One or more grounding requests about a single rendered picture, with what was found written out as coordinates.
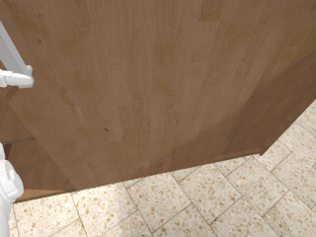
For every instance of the robot left upper arm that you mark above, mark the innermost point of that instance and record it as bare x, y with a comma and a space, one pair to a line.
11, 187

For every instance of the wardrobe door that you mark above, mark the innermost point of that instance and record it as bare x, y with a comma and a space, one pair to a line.
290, 75
127, 89

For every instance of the robot left hand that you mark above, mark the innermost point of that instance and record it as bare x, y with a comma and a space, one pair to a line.
13, 79

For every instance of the handle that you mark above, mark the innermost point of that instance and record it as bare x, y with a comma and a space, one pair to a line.
12, 59

